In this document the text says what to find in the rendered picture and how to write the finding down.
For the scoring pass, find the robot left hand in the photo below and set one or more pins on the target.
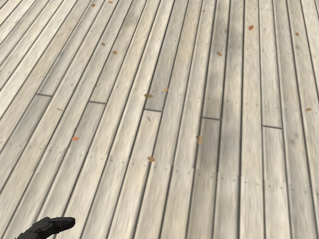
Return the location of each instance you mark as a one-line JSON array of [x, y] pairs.
[[47, 226]]

